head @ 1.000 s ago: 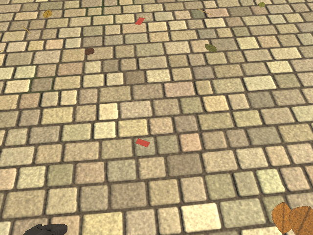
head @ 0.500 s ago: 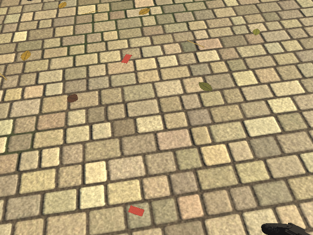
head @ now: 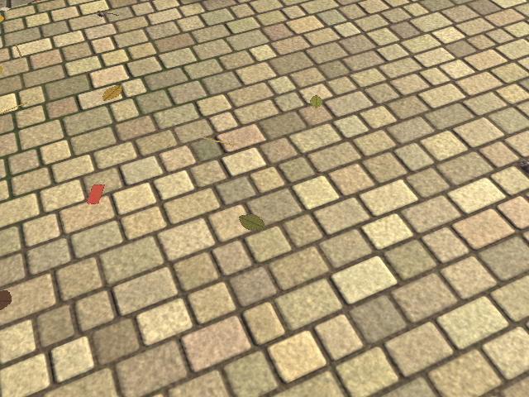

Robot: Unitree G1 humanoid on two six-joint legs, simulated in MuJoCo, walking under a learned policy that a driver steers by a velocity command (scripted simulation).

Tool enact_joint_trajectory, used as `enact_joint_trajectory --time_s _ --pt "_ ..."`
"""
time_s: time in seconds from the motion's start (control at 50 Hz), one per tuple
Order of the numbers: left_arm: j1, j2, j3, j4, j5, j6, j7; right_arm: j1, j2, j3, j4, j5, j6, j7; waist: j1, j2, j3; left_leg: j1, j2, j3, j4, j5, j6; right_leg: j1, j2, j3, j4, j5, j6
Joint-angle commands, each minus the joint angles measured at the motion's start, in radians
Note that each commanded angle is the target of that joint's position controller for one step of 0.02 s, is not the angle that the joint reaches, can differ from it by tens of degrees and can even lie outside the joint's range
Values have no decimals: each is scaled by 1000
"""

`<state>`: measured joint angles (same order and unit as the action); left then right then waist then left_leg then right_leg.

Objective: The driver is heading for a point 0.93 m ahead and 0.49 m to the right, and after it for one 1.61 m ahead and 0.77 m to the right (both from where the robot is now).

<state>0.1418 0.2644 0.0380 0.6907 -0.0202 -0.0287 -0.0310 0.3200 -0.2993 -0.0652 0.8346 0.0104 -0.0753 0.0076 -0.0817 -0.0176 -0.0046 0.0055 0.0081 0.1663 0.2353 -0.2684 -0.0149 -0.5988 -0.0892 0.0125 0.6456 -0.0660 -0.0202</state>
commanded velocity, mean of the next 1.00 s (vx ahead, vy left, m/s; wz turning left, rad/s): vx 0.50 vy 0.00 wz -0.56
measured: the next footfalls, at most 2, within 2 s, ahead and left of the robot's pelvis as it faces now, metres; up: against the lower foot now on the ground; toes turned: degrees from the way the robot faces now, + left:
right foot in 0.08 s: +0.20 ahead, -0.14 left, +0.00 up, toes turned -5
left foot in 0.58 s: +0.55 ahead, -0.01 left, +0.00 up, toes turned -23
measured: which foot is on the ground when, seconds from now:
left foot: down 0.00-0.08, up 0.10-0.56, down 0.58-1.00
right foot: up 0.00-0.06, down 0.08-0.60, up 0.62-1.00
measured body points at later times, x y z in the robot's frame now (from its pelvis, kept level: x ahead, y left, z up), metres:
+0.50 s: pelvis +0.29 -0.07 +0.00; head +0.32 -0.10 +0.45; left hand +0.39 +0.21 -0.10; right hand +0.47 -0.35 -0.08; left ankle +0.51 +0.03 -0.70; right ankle +0.16 -0.13 -0.74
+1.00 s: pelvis +0.55 -0.14 +0.00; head +0.58 -0.17 +0.44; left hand +0.87 -0.07 -0.08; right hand +0.41 -0.40 -0.13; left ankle +0.52 +0.01 -0.74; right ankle +0.62 -0.36 -0.70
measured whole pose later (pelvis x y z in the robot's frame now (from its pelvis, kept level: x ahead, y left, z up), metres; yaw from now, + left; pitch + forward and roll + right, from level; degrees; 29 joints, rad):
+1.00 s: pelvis +0.55 -0.14 +0.00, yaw -34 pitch +1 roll +3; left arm 0.11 0.28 0.06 0.62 -0.02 -0.02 -0.04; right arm 0.31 -0.30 -0.08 0.85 0.01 -0.08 0.00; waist -0.10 -0.03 0.05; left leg 0.05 -0.01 0.21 0.24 -0.31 -0.01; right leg -0.66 -0.10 0.02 0.70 -0.01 -0.03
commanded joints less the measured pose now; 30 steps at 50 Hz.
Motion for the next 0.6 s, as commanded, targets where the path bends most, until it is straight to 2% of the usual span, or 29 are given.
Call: enact_joint_trajectory --time_s 0.02,0.04,0.06,0.08,0.1,0.12,0.14,0.16,0.18,0.2,0.22,0.28,0.34,0.38,0.44,0.5,0.54,0.56,0.58,0.6 --pt "-99 83 26 -104 1 -12 -12 -16 -182 -49 -33 13 10 -6 14 92 72 17 298 -83 -44 251 158 -9 12 -32 -42 -66 -38" --pt "-65 97 36 -103 5 -13 -14 -35 -196 -53 -35 16 16 -9 44 99 49 26 292 -58 29 408 143 55 40 -63 -58 -97 -58" --pt "33 122 55 -79 8 -13 -14 -59 -197 -53 -40 19 25 -14 107 87 -10 5 261 -7 181 590 116 203 86 -102 -100 -79 -82" --pt "204 185 92 -26 3 -11 -6 -41 -162 -40 -45 8 30 -21 175 50 -108 -83 204 35 410 648 81 445 135 -101 -116 -71 -115" --pt "346 297 127 -7 -1 -3 13 -31 -98 -14 -85 -25 24 -24 213 -133 -193 -385 130 63 780 334 16 725 -71 251 -162 -135 -214" --pt "320 349 123 -31 -6 -15 8 7 -17 17 -128 -36 -7 -18 135 -288 -288 -713 -50 -115 1030 -319 -22 926 -230 756 -326 -341 -360" --pt "310 245 94 -42 -5 -30 2 -89 -111 -2 -131 6 -35 -4 190 -157 -254 -831 5 -239 1105 -274 0 918 -231 727 -378 -366 -326" --pt "275 207 81 -41 2 -39 2 -141 -133 -7 -146 24 -56 3 181 -123 -157 -866 47 -230 1076 -173 28 826 -201 588 -364 -264 -293" --pt "221 189 76 -51 4 -40 4 -153 -123 -5 -140 6 -65 -3 149 -41 -117 -817 86 -232 1008 -95 34 715 -159 487 -355 -163 -265" --pt "171 164 66 -64 8 -38 6 -157 -126 -12 -137 -14 -65 -7 117 -29 -76 -760 106 -235 931 -43 28 612 -126 415 -373 -67 -251" --pt "142 148 59 -79 18 -37 10 -149 -125 -15 -139 -17 -55 -4 90 -53 -68 -706 117 -242 898 -8 21 547 -106 384 -396 -7 -252" --pt "144 162 64 -79 12 -43 25 -156 -97 -12 -143 -24 -28 -2 70 -36 -41 -684 95 -220 784 56 -21 463 -77 315 -429 128 -267" --pt "188 181 71 -54 5 -40 44 -273 -62 0 -176 -26 -25 -1 102 -36 3 -675 61 -214 553 226 -49 419 -32 253 -432 136 -234" --pt "216 185 73 -39 3 -35 51 -346 -45 8 -192 -20 -30 7 130 -56 17 -617 27 -207 410 334 -52 392 -8 235 -425 89 -207" --pt "266 189 77 -9 -6 -30 54 -421 -55 6 -219 -7 -39 19 156 -59 33 -563 0 -218 306 392 -38 408 -27 282 -401 39 -190" --pt "275 179 79 7 -8 -16 64 -419 -86 -6 -226 -5 -49 27 142 -73 34 -545 -1 -250 242 331 -9 503 -59 354 -319 41 -171" --pt "259 181 84 5 -3 -4 66 -352 -106 -18 -212 -5 -56 24 109 -101 14 -459 -10 -233 231 237 20 531 -65 382 -248 140 -154" --pt "239 163 77 -4 -2 -2 63 -256 -128 -33 -189 -11 -60 17 58 -98 -42 -311 -18 -207 196 244 47 515 -21 363 -155 240 -130" --pt "217 123 60 -26 9 -2 56 -115 -166 -47 -172 -27 -64 11 -12 -66 -176 -47 80 -282 240 244 101 416 34 322 55 195 -98" --pt "326 50 40 -43 9 -8 57 29 -242 -66 -155 -41 -56 2 -2 149 -349 343 313 -623 240 158 225 110 168 207 411 -171 -23"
